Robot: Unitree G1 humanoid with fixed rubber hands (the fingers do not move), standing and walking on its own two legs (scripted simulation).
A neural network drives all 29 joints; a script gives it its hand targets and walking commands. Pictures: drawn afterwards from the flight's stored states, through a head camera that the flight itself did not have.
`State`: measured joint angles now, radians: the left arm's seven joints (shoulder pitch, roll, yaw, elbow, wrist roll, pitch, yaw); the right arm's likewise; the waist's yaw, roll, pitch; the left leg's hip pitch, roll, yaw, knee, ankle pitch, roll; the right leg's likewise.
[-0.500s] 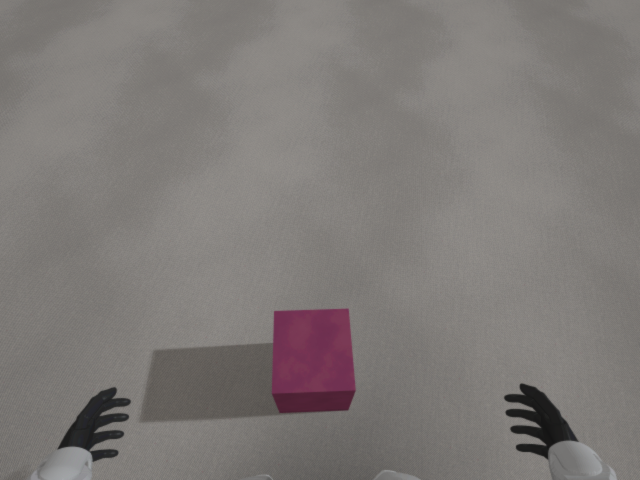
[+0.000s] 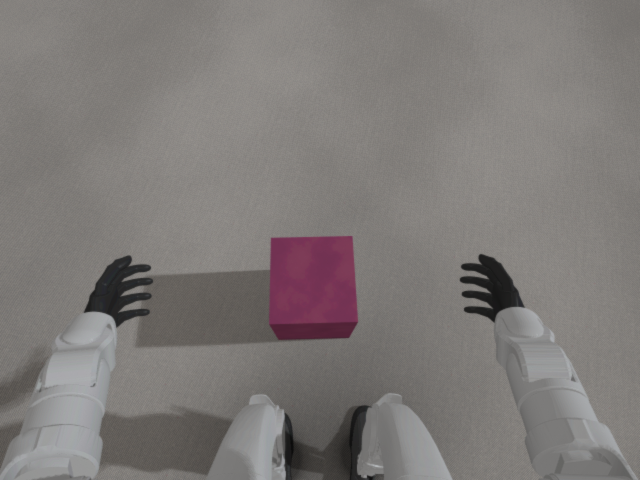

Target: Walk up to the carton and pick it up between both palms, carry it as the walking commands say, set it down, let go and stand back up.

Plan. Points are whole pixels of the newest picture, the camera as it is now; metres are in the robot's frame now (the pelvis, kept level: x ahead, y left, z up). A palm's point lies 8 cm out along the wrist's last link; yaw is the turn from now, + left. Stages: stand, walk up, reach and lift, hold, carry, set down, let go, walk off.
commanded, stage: reach and lift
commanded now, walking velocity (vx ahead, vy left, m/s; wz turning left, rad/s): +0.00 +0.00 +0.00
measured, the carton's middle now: (312, 291) +0.48 +0.03 -0.58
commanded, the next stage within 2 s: none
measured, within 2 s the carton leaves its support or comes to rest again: neither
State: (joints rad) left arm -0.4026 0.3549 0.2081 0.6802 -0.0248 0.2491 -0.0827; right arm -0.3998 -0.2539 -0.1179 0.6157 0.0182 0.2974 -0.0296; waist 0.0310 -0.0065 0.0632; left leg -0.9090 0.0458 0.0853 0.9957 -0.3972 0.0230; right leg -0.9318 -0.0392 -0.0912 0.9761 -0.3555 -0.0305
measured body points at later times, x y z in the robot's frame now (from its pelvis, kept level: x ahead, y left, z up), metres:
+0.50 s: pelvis -0.03 +0.00 -0.05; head +0.24 +0.01 +0.31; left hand +0.45 +0.26 -0.14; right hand +0.48 -0.16 -0.15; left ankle +0.04 +0.11 -0.67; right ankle +0.06 -0.10 -0.67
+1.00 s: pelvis -0.02 +0.00 -0.10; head +0.29 +0.02 +0.23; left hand +0.48 +0.26 -0.21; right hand +0.51 -0.15 -0.22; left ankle +0.04 +0.11 -0.67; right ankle +0.06 -0.11 -0.67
